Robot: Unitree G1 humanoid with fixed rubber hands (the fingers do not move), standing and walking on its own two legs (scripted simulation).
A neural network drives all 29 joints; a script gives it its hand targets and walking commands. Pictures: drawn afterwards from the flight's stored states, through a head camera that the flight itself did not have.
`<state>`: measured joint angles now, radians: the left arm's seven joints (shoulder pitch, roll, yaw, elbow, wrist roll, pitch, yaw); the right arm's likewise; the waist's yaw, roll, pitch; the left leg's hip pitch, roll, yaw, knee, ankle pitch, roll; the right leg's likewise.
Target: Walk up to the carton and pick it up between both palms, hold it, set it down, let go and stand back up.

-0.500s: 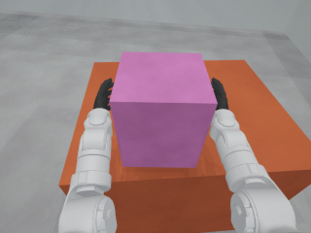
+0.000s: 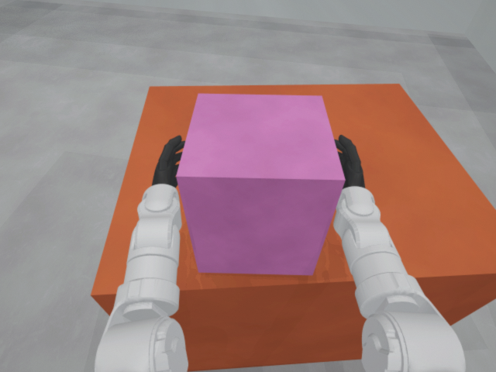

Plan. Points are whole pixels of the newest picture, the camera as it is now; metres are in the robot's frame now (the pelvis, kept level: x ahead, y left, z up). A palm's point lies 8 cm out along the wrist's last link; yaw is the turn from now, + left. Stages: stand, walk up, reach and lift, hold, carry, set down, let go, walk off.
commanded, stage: set down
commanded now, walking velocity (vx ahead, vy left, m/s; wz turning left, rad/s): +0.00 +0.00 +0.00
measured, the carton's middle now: (257, 187) +0.42 +0.04 +0.07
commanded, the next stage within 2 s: none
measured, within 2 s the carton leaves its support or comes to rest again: rests again in 0.20 s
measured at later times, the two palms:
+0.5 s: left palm (170, 193) +0.38 +0.18 +0.08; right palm (350, 195) +0.39 -0.12 +0.09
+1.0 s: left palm (169, 194) +0.38 +0.18 +0.08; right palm (350, 200) +0.39 -0.12 +0.09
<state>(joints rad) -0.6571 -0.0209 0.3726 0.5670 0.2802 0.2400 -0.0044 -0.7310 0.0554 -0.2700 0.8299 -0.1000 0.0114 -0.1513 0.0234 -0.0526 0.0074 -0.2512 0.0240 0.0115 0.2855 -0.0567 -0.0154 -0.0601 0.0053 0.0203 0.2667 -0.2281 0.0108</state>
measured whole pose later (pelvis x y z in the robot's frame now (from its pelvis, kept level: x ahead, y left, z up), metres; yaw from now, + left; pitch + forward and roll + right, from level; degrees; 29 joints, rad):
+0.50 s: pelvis +0.00 +0.00 +0.00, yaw -1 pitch +2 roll +0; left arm -0.64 -0.05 0.41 0.62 0.30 0.14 -0.02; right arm -0.69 0.07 -0.31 0.83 -0.16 -0.07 -0.14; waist 0.05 -0.05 0.01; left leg -0.26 0.03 0.03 0.26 -0.04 -0.02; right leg -0.08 0.01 0.04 0.26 -0.22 0.01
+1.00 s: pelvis +0.00 +0.01 +0.00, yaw -2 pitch +1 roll +0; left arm -0.67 -0.08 0.48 0.68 0.37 0.07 -0.04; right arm -0.68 0.11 -0.46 0.86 -0.28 -0.15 -0.09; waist 0.07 -0.06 0.03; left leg -0.22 0.03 0.05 0.24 -0.03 0.00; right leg -0.06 0.00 0.05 0.26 -0.21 0.02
